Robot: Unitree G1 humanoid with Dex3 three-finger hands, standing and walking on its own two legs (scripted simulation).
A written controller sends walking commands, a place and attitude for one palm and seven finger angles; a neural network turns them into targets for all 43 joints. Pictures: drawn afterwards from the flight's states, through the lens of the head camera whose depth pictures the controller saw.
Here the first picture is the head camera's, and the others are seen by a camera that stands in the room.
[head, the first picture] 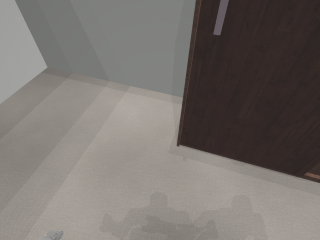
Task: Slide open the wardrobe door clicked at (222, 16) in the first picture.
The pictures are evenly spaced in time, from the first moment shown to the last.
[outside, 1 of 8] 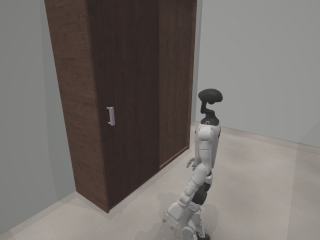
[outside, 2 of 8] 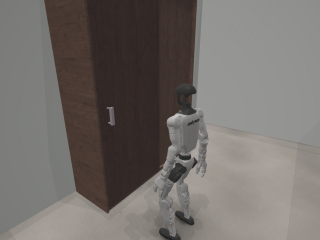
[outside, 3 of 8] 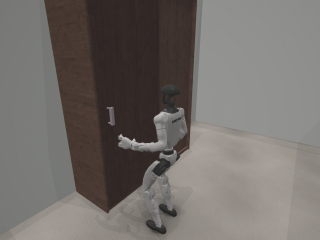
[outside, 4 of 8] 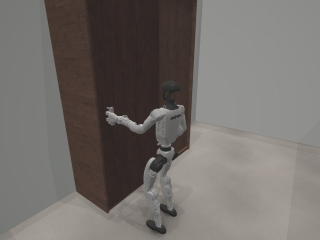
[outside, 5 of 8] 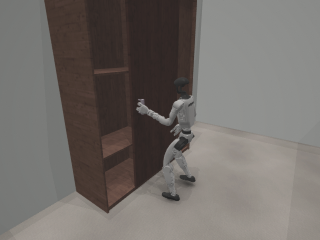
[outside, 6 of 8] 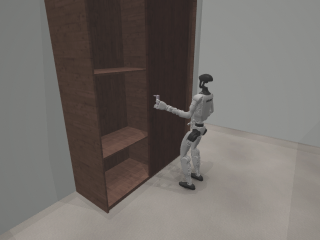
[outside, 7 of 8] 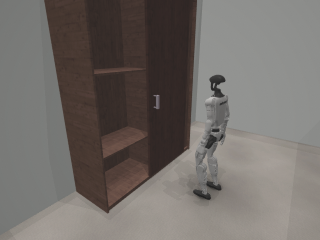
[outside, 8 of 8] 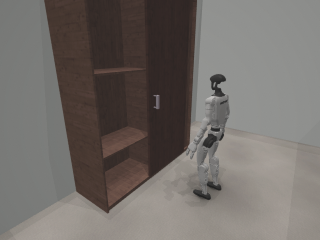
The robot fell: no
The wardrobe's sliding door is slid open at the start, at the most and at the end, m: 0.00 0.65 0.65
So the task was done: yes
